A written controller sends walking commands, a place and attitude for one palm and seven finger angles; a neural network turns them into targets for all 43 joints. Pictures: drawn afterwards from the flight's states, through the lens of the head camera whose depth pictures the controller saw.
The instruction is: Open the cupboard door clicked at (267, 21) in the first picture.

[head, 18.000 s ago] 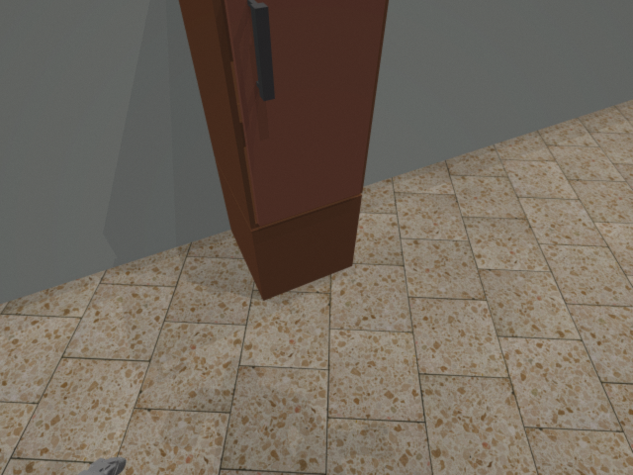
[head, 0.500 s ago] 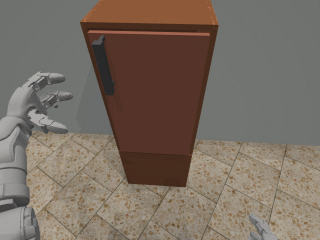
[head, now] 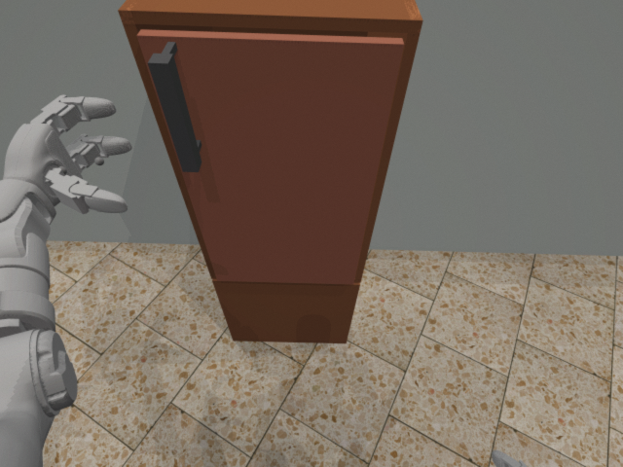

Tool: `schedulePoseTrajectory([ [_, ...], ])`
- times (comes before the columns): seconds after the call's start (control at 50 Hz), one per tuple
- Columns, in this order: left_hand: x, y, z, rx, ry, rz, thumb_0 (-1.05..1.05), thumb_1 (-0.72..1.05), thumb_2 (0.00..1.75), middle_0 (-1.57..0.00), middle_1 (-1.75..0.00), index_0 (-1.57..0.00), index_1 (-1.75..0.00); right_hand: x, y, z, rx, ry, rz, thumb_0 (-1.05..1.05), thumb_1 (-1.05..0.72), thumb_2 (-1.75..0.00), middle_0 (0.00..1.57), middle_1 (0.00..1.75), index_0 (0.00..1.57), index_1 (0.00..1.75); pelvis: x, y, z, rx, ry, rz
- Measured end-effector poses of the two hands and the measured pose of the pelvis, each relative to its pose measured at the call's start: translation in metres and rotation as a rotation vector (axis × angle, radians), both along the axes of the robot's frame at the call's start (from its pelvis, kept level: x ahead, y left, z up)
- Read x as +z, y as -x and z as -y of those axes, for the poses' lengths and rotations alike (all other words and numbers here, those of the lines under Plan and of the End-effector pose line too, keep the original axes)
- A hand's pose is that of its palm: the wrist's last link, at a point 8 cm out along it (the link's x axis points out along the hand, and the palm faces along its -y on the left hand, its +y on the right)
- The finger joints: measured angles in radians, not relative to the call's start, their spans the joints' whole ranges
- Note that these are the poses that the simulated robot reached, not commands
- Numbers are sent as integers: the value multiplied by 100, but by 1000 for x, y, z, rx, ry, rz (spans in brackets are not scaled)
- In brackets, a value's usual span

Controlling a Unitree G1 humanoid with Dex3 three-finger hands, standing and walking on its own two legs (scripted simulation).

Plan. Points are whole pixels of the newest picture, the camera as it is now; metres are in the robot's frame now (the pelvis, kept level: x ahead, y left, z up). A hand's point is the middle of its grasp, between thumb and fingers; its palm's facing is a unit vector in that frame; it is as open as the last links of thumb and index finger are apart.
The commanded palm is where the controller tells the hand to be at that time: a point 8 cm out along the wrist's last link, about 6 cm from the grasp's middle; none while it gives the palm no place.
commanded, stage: move the hooked fingers beside the handle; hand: left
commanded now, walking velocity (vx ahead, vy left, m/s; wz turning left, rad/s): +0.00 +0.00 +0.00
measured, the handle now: (182, 110) +0.55 +0.19 +0.16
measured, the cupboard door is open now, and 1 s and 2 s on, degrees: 0 0 0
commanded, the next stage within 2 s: slide the fingers in behind the handle in 1.34 s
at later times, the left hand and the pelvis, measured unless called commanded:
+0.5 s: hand (129, 128) +0.50 +0.24 +0.17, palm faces -0.02 -1.00 +0.00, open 14.0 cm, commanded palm +0.49 +0.30 +0.17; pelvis +0.00 +0.00 -0.01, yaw -1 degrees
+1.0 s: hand (129, 126) +0.51 +0.25 +0.16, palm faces -0.03 -1.00 +0.01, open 14.0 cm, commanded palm +0.49 +0.30 +0.16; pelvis +0.02 +0.01 -0.01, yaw -1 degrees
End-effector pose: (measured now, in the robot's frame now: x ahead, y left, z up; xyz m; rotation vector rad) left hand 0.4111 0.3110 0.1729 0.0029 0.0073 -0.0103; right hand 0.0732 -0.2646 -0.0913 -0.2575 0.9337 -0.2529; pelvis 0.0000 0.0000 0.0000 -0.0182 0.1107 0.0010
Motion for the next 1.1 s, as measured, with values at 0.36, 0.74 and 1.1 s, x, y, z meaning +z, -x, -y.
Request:
schedulePoseTrajectory([
  [0.36, 1, -46, 10, -13, 4, 0, -1, -50, 30, -30, -120, -29, -120, -11, 54, 5, -81, 10, -204, 0, -90, -90, 21, 30, 20, 30, -4, -4, -3, -8, 7, -66],
  [0.74, -2, -85, 5, -8, -2, -5, -1, -50, 30, -30, -120, -29, -120, -8, 101, 4, -181, 18, -366, 0, -90, -90, 21, 30, 20, 30, -8, -9, -4, -32, 14, -141],
  [1.1, -10, -81, 13, -15, 15, -15, -1, -50, 30, -30, -120, -29, -120, -14, 54, -5, -124, -10, -274, 0, -90, -90, 21, 30, 20, 30, -9, -16, -8, -19, 21, -130],
])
